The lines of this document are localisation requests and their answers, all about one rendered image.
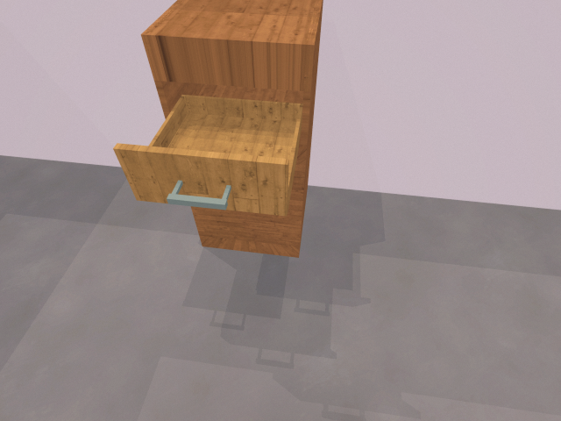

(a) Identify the drawer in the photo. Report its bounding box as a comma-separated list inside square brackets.
[113, 95, 303, 216]

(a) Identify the cabinet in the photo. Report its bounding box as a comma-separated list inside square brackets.
[141, 0, 323, 258]

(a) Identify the handle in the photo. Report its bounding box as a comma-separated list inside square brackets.
[167, 180, 231, 210]

